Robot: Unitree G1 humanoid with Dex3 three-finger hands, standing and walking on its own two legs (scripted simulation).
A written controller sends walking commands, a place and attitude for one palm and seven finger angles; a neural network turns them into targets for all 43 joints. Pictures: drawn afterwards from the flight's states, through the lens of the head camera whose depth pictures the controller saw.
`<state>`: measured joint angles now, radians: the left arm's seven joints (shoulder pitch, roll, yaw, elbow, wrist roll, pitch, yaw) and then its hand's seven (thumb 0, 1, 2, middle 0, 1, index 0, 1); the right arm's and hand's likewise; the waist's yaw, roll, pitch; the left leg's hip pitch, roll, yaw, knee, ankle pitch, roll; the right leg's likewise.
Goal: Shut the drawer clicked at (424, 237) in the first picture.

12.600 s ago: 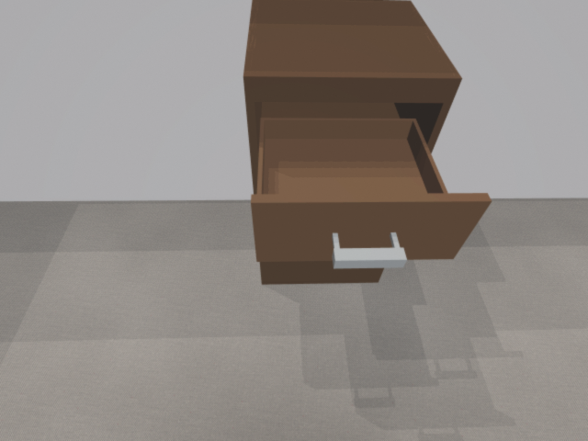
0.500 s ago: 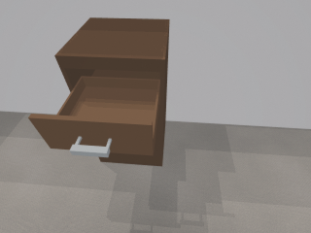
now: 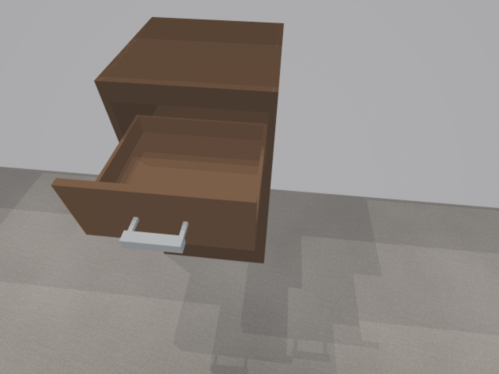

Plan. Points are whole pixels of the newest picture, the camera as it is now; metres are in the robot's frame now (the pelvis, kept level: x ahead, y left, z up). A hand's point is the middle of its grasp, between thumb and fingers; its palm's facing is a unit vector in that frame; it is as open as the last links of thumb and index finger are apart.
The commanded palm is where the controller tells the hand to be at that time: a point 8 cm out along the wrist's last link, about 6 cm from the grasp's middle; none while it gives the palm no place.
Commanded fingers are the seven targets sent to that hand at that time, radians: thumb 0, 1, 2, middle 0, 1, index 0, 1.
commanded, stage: shuffle to correct the standing spot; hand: left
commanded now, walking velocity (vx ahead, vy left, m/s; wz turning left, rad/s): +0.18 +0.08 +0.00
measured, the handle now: (156, 232) +0.39 +0.23 -0.06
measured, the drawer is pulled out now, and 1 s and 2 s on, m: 0.30 0.30 0.30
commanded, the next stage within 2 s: come to a stop and stand still in 0.28 s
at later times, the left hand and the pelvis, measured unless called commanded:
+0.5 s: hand out of the picture +0.14 +0.18 -0.17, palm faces +0.05 -0.97 -0.24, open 7.3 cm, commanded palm none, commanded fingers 0.00 0.90 0.90 -0.20 -0.30 -0.20 -0.30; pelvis +0.08 +0.00 -0.01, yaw +2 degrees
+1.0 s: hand out of the picture +0.09 +0.22 -0.17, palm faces +0.08 -0.96 -0.28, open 7.3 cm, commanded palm none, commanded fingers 0.00 0.90 0.90 -0.20 -0.30 -0.20 -0.30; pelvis +0.07 +0.02 -0.01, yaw +2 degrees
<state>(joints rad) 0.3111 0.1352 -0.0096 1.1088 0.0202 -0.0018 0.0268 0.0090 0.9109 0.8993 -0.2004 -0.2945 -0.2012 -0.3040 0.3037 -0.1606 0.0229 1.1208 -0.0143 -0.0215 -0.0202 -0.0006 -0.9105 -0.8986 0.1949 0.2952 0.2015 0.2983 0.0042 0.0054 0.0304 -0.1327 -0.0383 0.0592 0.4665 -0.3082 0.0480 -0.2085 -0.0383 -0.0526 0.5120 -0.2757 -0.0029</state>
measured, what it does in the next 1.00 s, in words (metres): steps on the spot: right foot, then left foot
